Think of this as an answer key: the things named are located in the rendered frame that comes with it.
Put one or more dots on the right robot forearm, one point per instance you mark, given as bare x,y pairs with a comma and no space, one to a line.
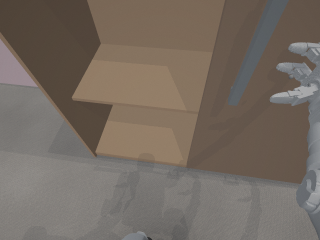
313,136

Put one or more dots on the right robot hand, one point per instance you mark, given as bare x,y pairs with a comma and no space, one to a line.
301,73

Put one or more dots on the wardrobe door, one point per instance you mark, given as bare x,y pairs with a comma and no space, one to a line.
257,138

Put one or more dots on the left robot shin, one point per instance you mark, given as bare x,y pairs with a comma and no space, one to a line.
142,233

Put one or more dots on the robot right upper arm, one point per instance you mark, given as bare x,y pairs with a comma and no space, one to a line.
308,197

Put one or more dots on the handle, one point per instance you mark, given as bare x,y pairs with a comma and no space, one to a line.
265,28

